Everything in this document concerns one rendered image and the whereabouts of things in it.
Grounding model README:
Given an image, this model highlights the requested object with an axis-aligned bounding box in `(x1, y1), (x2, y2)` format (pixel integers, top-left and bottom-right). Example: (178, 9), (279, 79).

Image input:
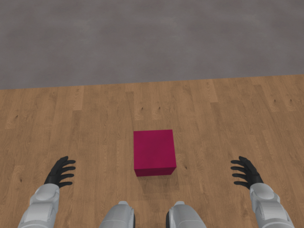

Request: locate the robot right forearm
(250, 183), (295, 228)

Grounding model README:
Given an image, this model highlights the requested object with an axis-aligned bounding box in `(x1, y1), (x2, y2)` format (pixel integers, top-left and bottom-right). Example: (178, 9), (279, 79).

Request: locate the carton
(133, 130), (176, 177)

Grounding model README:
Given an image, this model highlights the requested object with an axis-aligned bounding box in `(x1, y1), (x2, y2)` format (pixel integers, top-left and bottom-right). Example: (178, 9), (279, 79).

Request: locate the right robot shin
(174, 201), (184, 206)

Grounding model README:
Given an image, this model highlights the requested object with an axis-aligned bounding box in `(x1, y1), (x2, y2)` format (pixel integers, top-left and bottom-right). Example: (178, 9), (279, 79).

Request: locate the robot left thigh
(99, 204), (134, 228)

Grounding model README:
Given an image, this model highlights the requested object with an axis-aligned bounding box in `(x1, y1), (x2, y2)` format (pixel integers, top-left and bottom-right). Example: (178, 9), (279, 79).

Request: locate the right robot hand
(231, 156), (263, 190)

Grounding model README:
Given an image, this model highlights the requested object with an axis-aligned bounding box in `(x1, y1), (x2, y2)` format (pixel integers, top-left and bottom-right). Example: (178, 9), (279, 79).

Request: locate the left robot hand
(44, 156), (76, 188)

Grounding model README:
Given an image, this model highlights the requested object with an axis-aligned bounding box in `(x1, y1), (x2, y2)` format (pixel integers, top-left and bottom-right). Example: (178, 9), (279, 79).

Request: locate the robot left forearm
(18, 183), (60, 228)

